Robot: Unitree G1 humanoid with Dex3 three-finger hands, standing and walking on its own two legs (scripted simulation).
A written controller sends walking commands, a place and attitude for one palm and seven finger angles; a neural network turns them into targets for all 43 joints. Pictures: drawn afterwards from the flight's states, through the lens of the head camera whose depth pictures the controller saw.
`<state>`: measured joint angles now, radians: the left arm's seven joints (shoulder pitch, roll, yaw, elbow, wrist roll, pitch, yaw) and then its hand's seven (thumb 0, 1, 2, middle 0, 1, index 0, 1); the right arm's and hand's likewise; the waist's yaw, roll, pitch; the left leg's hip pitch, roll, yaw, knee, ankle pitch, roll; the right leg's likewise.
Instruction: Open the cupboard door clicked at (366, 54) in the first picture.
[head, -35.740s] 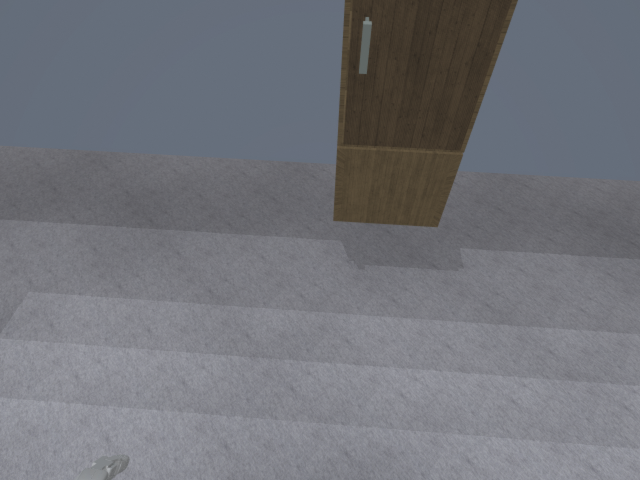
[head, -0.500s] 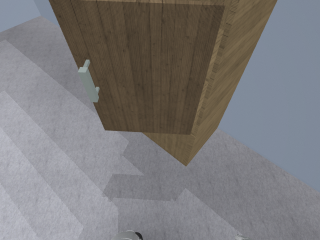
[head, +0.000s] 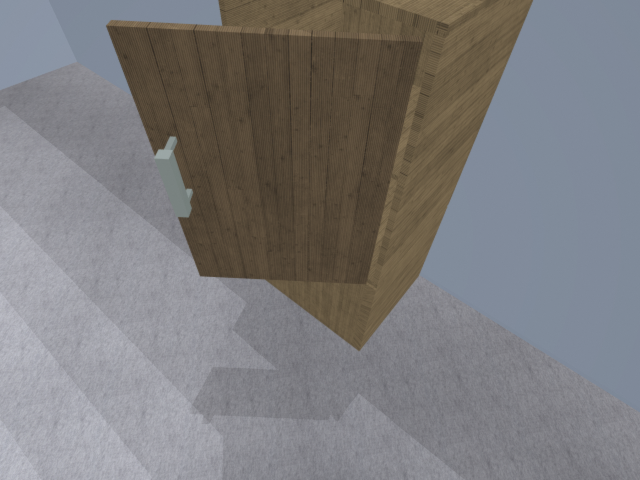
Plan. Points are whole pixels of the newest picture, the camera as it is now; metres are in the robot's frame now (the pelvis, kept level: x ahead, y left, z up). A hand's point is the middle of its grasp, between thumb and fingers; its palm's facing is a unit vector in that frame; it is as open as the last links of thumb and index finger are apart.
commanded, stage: come to a stop and stand still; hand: left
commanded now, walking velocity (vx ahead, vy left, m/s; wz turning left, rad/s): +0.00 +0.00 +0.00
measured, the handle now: (177, 177) +0.57 +0.29 +0.01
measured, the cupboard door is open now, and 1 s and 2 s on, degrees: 37 37 37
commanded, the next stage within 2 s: look again from close up in 0.26 s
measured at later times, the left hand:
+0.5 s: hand out of the picture +0.02 +0.20 -0.17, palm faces -0.02 -0.97 -0.24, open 7.4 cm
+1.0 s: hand out of the picture +0.06 +0.19 -0.17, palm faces -0.02 -0.97 -0.25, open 7.4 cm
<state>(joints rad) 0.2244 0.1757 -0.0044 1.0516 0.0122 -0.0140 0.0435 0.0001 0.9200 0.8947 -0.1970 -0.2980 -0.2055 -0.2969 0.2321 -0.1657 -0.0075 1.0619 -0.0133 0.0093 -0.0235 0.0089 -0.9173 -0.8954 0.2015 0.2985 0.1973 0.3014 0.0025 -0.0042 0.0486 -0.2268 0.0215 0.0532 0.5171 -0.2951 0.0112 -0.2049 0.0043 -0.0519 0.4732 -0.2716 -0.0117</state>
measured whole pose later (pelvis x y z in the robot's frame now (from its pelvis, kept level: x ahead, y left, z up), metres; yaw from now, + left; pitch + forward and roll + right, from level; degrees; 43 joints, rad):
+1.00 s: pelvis +0.01 -0.01 +0.01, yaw -1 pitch +0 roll +1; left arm 0.19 0.23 -0.01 1.10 0.01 -0.02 0.02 0.00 0.91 0.89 -0.20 -0.30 -0.20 -0.30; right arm 0.18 -0.21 0.01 1.12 -0.02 -0.03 -0.02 0.01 -0.91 -0.90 0.20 0.30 0.20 0.30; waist 0.01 -0.01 0.04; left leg -0.13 0.01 0.07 0.39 -0.25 0.00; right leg -0.15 0.00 -0.03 0.43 -0.27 -0.02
